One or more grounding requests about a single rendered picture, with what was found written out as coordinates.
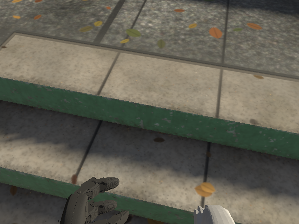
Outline stairs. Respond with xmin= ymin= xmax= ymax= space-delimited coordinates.
xmin=0 ymin=77 xmax=299 ymax=224

